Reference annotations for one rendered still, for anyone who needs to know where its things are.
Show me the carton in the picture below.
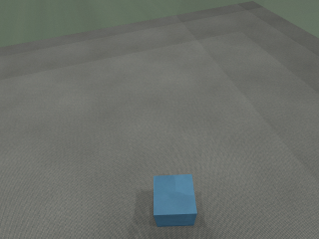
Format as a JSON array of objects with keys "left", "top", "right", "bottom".
[{"left": 154, "top": 174, "right": 197, "bottom": 227}]

